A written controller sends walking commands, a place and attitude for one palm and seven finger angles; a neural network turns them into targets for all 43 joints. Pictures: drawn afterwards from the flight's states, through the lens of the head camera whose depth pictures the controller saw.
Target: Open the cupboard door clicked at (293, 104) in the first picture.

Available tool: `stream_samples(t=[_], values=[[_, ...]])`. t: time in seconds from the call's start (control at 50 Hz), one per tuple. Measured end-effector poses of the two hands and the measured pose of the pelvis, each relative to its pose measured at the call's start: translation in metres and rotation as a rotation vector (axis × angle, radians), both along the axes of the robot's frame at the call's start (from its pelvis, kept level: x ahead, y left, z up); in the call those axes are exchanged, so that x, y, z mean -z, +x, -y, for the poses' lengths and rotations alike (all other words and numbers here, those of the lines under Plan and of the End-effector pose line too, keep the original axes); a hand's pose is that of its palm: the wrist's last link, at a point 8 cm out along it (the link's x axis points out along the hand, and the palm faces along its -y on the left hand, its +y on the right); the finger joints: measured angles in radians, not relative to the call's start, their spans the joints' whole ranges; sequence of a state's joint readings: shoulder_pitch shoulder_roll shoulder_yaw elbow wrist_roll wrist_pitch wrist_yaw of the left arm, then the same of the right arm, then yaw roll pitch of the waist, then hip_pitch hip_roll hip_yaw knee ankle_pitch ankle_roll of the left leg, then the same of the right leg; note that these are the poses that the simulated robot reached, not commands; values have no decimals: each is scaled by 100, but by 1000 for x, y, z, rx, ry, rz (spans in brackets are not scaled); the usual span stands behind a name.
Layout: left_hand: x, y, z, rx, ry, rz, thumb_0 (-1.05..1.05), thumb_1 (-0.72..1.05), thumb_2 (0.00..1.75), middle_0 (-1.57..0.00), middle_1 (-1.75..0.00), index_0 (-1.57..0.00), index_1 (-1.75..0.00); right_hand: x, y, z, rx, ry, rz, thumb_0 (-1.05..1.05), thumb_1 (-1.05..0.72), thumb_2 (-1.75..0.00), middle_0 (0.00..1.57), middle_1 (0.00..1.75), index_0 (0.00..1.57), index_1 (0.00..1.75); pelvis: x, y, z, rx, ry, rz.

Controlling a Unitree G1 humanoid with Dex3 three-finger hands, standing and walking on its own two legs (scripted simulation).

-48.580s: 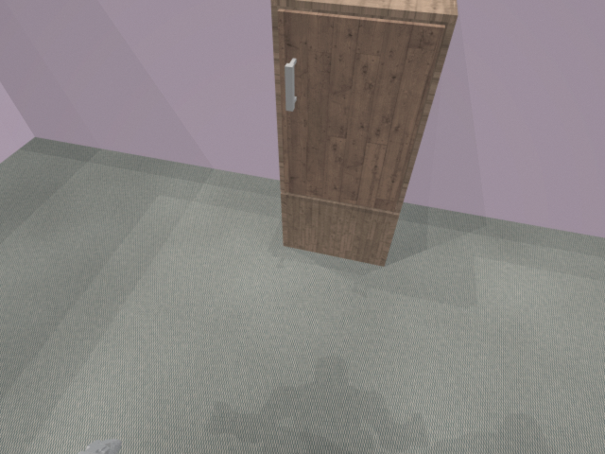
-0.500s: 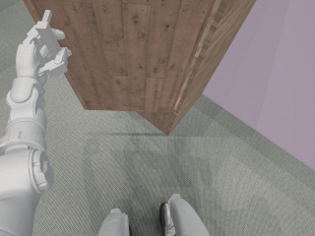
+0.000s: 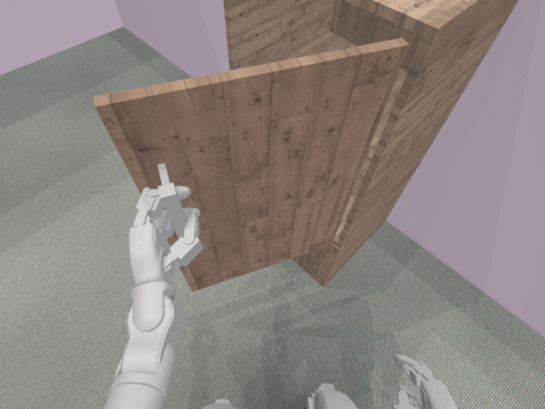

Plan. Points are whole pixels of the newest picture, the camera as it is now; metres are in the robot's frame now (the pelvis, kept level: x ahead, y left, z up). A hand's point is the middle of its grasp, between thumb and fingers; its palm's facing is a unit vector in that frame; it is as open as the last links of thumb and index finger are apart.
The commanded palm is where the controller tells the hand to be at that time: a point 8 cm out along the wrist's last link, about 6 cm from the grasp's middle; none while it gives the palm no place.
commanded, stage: pull the door open along its arc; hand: left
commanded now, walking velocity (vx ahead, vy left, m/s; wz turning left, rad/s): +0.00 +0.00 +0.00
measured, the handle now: (174, 204) +0.39 +0.16 +0.05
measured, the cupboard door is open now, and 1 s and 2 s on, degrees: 65 81 84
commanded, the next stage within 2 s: open thumb and fingers to let go in 0.28 s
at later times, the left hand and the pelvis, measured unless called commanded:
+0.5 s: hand (237, 288) +0.27 +0.06 +0.05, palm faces +0.41 -0.91 -0.02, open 6.0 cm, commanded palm +0.23 +0.11 +0.05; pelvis -0.01 -0.04 -0.01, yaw +4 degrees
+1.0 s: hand (234, 283) +0.28 +0.06 +0.05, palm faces +0.39 -0.92 +0.00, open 13.7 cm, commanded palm +0.24 +0.11 +0.05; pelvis -0.03 -0.04 +0.00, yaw +4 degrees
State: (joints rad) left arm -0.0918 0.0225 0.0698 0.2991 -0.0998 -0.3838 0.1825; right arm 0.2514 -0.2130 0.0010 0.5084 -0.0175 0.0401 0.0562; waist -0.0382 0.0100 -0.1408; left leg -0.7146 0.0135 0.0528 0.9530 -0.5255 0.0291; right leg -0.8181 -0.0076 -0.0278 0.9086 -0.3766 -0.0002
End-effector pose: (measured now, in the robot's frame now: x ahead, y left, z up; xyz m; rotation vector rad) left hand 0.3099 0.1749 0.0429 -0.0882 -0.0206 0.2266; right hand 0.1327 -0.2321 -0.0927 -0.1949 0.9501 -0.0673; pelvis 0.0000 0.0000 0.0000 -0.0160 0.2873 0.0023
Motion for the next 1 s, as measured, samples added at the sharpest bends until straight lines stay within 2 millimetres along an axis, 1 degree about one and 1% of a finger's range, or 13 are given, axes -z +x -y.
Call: stream_samples(t=[0.06, 0.12, 0.16, 0.22, 0.3, 0.38, 0.46, 0.54, 0.62, 0.74, 0.88, 0.94, 1.0], values=[[-2, -24, 16, -59, 24, -13, 0, 66, 76, -35, -130, -35, -128, -4, 26, -10, -47, 19, 64, 1, -91, -90, 20, 30, 20, 30, 0, -1, 4, -7, 5, 23], [-4, -42, 29, -102, 48, -32, 0, 64, 74, -36, -129, -36, -130, -9, 46, -19, -83, 37, 111, 1, -91, -90, 20, 30, 20, 30, 0, -2, 9, -17, 10, 44], [-5, -51, 37, -120, 54, -44, 0, 64, 74, -36, -129, -37, -130, -12, 54, -23, -99, 46, 134, 1, -91, -90, 20, 30, 20, 30, -1, -2, 14, -23, 12, 55], [-6, -63, 47, -139, 54, -59, 0, 63, 73, -36, -129, -37, -131, -15, 61, -25, -111, 54, 155, 1, -91, -90, 20, 30, 20, 30, -2, -1, 20, -32, 15, 69], [-6, -74, 59, -165, 52, -68, 0, 63, 73, -35, -129, -37, -132, -14, 60, -19, -120, 52, 160, 1, -91, -90, 21, 30, 20, 30, -2, -1, 28, -45, 17, 78], [-6, -81, 69, -196, 55, -66, 0, 64, 75, -34, -130, -35, -133, -7, 52, -6, -127, 35, 145, 1, -91, -90, 21, 30, 20, 30, 1, -3, 35, -59, 20, 78], [-4, -80, 76, -189, 93, -55, 1, 69, 79, -34, -131, -35, -133, 4, 40, 9, -121, 12, 116, 1, -91, -90, 21, 30, 20, 30, 4, -8, 40, -67, 25, 74], [-3, -77, 74, -199, 94, -57, 1, 66, 79, -36, -132, -36, -133, 11, 27, 21, -96, 1, 87, 1, -91, -90, 20, 30, 20, 30, 5, -12, 44, -66, 32, 76], [-5, -76, 73, -193, 94, -58, 1, 53, 74, -37, -131, -36, -131, 13, 16, 29, -77, -4, 76, 1, -91, -90, 20, 30, 20, 30, 4, -16, 47, -65, 36, 82], [-6, -77, 75, -184, 83, -50, 1, 20, 60, -35, -128, -35, -128, 11, 8, 31, -70, -3, 86, 1, -91, -90, 20, 30, 20, 30, 3, -22, 46, -62, 38, 87], [-4, -75, 74, -182, 85, -49, 1, -22, 42, -32, -122, -32, -123, 7, 9, 24, -79, -2, 111, 1, -91, -90, 20, 30, 20, 30, 4, -27, 42, -59, 36, 91], [-4, -73, 71, -183, 82, -48, 0, -34, 37, -31, -117, -31, -118, 6, 11, 19, -85, 0, 120, 1, -91, -90, 20, 30, 20, 30, 4, -28, 39, -58, 34, 92], [-3, -72, 70, -178, 79, -43, 0, -41, 34, -29, -109, -29, -109, 4, 13, 13, -97, 2, 127, 1, -91, -90, 20, 30, 20, 30, 4, -28, 35, -60, 30, 92]])
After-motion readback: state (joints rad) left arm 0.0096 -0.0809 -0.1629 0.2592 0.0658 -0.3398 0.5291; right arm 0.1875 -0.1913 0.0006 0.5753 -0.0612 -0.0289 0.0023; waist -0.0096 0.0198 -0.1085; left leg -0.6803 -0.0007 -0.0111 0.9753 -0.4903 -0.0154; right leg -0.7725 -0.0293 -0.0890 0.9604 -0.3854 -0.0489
